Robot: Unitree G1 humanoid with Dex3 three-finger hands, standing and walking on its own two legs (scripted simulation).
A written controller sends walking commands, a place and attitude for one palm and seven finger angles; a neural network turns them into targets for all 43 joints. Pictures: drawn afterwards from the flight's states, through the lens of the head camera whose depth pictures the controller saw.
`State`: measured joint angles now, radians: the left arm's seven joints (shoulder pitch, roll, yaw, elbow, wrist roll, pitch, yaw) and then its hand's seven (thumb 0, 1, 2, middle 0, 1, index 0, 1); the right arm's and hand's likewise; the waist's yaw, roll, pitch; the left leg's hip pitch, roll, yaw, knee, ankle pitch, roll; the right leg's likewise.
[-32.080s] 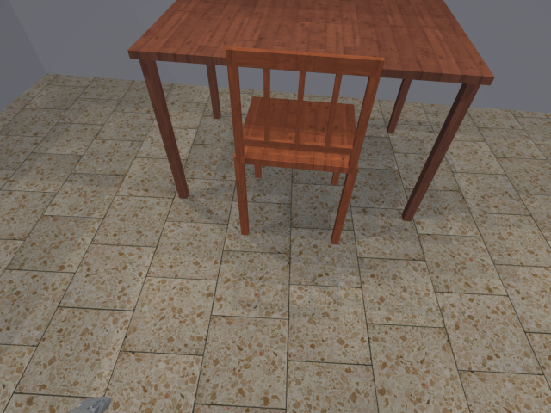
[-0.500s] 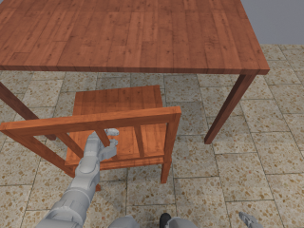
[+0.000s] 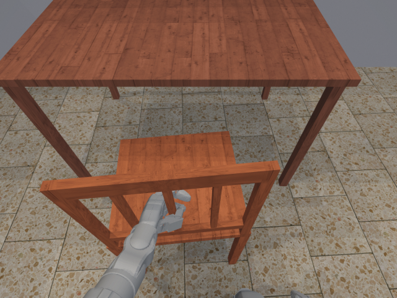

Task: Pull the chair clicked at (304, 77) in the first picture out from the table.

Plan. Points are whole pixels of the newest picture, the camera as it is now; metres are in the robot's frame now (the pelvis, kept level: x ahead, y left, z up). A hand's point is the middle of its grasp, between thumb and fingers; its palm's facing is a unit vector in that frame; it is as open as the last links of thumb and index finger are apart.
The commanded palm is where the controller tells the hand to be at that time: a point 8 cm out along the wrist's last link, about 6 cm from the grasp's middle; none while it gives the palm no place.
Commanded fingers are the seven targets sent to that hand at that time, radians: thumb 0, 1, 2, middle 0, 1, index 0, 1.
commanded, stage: step backward, pulling the chair out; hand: left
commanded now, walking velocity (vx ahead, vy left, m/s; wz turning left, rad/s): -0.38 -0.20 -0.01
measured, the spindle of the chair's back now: (172, 211) +0.32 +0.07 -0.08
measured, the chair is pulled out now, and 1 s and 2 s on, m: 0.25 0.41 0.65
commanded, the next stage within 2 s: stop walking, hand still on the chair in 1.66 s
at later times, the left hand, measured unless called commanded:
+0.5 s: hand (177, 239) +0.25 +0.06 -0.06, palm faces -0.10 -0.98 -0.16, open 5.0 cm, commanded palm +0.22 +0.11 -0.06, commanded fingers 0.00 0.90 0.90 -0.50 -1.45 -0.50 -1.45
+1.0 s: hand out of the picture +0.14 +0.06 -0.06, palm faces -0.05 -0.99 -0.15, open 4.9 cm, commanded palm +0.12 +0.11 -0.05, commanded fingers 0.00 0.90 0.90 -0.50 -1.45 -0.50 -1.45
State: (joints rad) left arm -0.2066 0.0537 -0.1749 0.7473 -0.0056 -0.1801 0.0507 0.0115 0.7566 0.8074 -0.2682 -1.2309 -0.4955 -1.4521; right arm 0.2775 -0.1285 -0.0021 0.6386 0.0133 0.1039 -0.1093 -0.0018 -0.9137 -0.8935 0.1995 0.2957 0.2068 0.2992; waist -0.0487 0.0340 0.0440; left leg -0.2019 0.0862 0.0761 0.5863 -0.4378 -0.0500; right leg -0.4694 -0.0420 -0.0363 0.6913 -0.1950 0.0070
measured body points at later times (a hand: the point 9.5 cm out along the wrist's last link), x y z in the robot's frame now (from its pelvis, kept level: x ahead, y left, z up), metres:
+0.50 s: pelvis -0.09 -0.03 +0.01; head +0.01 -0.05 +0.45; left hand +0.25 +0.11 -0.05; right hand -0.03 -0.30 -0.13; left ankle -0.12 +0.13 -0.69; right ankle -0.05 -0.13 -0.72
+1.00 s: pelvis -0.19 -0.04 +0.01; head -0.11 -0.06 +0.45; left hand +0.13 +0.11 -0.04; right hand -0.06 -0.29 -0.13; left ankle -0.20 +0.10 -0.69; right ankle -0.14 -0.14 -0.72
